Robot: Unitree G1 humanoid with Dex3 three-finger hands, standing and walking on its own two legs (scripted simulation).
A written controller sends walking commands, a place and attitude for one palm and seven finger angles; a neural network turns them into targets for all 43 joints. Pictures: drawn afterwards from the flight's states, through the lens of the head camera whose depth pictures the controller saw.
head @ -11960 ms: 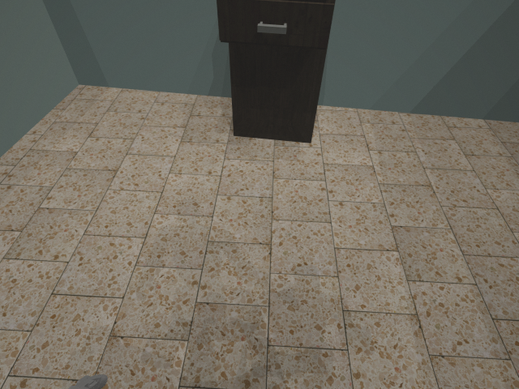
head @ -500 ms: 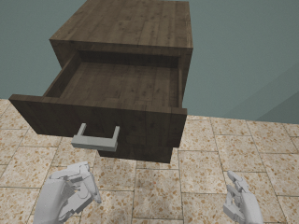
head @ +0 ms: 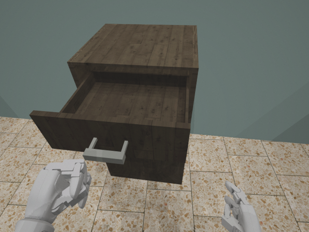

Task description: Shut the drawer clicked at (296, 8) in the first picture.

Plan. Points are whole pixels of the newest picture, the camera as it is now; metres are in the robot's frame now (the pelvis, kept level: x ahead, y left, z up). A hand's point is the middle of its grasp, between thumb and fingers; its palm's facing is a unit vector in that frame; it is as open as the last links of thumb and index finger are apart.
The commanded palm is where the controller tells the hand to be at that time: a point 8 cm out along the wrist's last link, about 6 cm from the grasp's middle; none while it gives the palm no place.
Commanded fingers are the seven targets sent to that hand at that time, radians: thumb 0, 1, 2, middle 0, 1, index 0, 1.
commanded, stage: raise the hand and make a fist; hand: left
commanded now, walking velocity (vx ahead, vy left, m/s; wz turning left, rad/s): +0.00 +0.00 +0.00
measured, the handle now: (107, 149) +0.33 +0.18 +0.04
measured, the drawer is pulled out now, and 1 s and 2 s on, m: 0.28 0.28 0.28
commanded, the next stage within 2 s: bring the fist close to the handle in 0.28 s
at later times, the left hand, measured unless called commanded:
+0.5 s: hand (93, 190) +0.17 +0.14 +0.13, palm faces -0.04 -1.00 -0.08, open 3.3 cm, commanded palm +0.13 +0.20 +0.13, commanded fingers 0.00 0.90 0.90 -1.40 -1.60 -1.40 -1.60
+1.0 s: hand (101, 188) +0.20 +0.14 +0.08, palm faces -0.02 -1.00 -0.07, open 3.3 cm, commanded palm +0.17 +0.19 +0.08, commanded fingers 0.00 0.90 0.90 -1.40 -1.60 -1.40 -1.60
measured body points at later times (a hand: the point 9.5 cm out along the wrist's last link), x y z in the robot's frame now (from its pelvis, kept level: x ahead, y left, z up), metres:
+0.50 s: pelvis -0.01 +0.00 +0.00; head -0.02 -0.03 +0.45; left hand +0.16 +0.19 +0.14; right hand +0.19 -0.22 -0.05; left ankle -0.07 +0.10 -0.72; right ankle +0.04 -0.12 -0.72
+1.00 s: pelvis -0.02 -0.01 +0.00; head +0.00 -0.02 +0.45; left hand +0.19 +0.20 +0.09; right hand +0.16 -0.23 -0.07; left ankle -0.07 +0.10 -0.72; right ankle +0.04 -0.12 -0.72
